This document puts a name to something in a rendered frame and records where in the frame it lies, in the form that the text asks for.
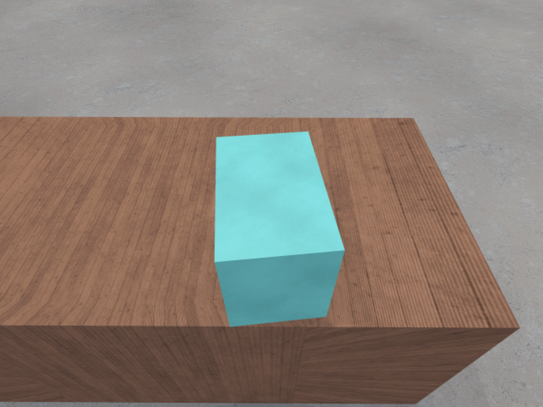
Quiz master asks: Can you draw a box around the pedestal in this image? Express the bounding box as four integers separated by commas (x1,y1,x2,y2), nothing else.
0,116,520,404

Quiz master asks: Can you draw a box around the carton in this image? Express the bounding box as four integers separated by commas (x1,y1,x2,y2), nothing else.
215,131,344,327

